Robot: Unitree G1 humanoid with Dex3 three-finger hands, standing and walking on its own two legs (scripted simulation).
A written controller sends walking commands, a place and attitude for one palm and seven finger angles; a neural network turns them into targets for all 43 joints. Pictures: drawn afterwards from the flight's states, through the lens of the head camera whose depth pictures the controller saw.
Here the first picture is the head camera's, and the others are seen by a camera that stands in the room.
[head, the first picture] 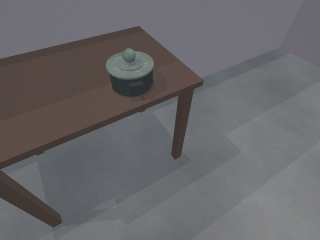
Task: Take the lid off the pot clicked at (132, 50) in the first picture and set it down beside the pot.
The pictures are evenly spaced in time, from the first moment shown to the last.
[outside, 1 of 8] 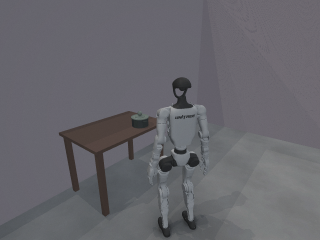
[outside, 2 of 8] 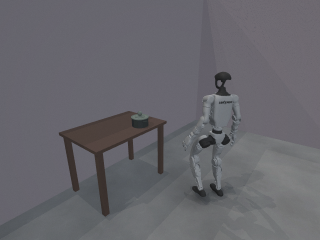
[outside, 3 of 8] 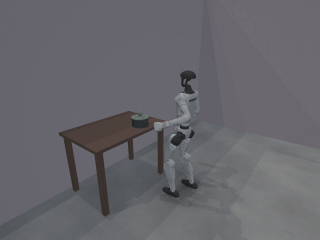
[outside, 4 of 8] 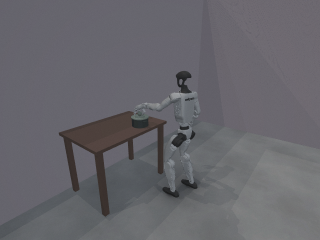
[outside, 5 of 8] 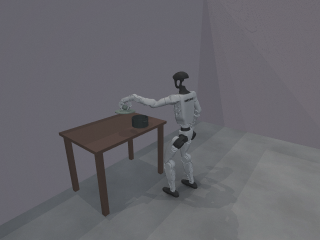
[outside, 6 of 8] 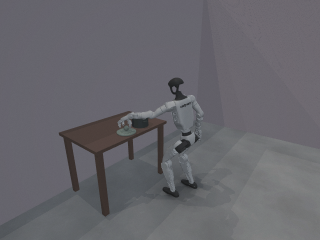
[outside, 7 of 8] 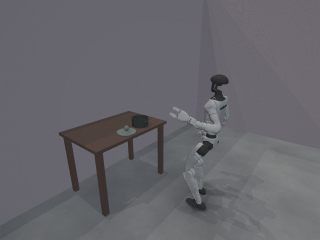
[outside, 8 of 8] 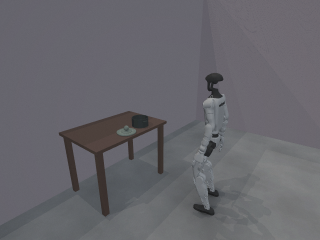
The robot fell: no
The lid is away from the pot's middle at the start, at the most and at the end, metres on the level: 0.00 0.25 0.24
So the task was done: yes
